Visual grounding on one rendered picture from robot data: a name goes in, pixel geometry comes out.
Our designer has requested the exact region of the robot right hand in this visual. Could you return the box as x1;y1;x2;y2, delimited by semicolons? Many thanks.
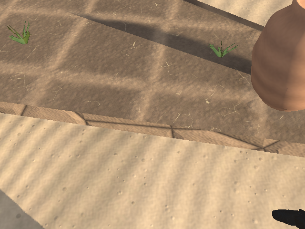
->
272;209;305;229

